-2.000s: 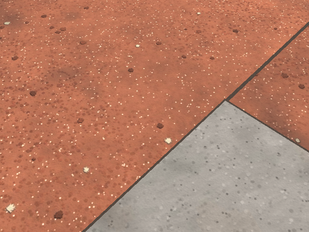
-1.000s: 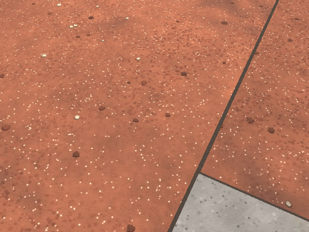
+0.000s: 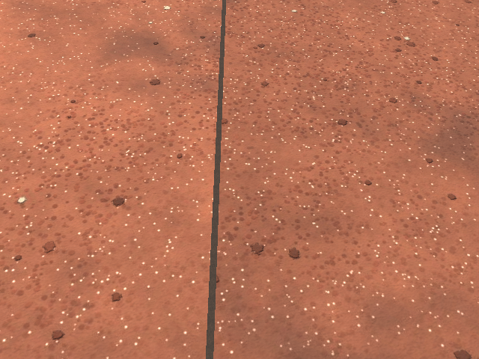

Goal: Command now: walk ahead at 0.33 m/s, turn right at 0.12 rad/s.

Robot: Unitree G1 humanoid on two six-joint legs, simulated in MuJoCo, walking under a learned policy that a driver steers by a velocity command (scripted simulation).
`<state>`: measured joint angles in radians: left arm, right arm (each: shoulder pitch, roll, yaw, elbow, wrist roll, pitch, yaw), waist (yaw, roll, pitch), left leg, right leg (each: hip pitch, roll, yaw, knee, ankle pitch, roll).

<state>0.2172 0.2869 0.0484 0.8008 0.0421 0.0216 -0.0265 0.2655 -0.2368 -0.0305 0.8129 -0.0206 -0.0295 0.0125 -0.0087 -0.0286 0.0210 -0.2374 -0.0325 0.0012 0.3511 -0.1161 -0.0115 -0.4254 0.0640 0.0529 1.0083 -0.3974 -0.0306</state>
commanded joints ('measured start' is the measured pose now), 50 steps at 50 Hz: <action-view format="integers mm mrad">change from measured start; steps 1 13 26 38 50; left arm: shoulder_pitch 1 146 161 47 -45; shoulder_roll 54 140 47 46 46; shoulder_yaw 4 19 -1 11 2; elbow -52 25 67 -31 -109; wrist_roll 1 -15 -30 0 -30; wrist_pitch -17 -76 -71 -8 9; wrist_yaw -9 50 77 58 58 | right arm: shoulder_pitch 23 -20 -122 -54 -42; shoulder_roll -157 -106 -23 -130 -199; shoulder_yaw -47 -49 -23 -59 -91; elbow -31 -65 -87 -120 -148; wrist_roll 5 10 -13 11 -8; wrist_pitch -21 -1 44 57 76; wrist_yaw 6 4 33 -20 3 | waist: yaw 4 52 54 19 -23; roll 154 -77 -74 54 164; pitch -22 130 22 -41 -75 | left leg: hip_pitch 51 -473 -285 -34 -52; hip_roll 245 22 4 192 133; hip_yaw -276 -118 103 -287 -442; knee -244 489 322 -72 -93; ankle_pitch -250 -248 27 240 -170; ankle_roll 193 63 29 294 235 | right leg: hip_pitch -50 352 412 -86 20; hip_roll -38 -386 -242 -95 -30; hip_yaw -60 370 -173 -22 -10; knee -94 -932 -641 151 -234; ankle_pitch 22 -195 922 0 -4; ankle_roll -2 -190 -117 60 62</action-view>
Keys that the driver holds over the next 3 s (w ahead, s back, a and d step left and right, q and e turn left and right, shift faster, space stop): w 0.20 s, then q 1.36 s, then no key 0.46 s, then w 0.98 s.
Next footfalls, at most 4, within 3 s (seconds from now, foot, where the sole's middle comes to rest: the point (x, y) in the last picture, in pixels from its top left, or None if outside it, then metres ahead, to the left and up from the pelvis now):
0.20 right None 0.08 -0.11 -0.78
0.62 left None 0.26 0.04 -0.78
1.10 right None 0.28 -0.15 -0.78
1.56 left None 0.13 -0.01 -0.78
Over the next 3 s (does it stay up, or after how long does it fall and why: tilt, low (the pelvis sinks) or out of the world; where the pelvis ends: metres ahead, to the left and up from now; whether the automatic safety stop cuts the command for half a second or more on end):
stays up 0.48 0.17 -0.04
